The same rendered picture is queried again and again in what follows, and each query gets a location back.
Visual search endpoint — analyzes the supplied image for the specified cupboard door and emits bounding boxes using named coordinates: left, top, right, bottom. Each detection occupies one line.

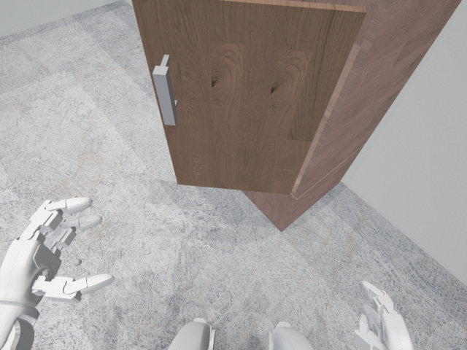
left=132, top=0, right=367, bottom=195

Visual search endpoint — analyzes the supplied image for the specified right robot shin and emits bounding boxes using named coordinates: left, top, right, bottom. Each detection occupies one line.
left=275, top=322, right=290, bottom=328

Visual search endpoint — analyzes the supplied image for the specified left robot hand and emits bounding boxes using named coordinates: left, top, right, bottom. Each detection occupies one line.
left=0, top=197, right=115, bottom=307

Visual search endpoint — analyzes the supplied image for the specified handle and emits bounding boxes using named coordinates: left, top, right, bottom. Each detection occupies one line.
left=153, top=55, right=178, bottom=125

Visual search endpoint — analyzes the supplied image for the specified left robot thigh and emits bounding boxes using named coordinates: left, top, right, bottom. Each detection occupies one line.
left=167, top=322, right=216, bottom=350

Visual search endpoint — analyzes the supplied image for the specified robot left forearm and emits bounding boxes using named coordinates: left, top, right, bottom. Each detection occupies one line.
left=0, top=301, right=39, bottom=350

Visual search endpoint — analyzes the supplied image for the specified right robot hand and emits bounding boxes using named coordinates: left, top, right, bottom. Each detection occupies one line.
left=355, top=281, right=415, bottom=350

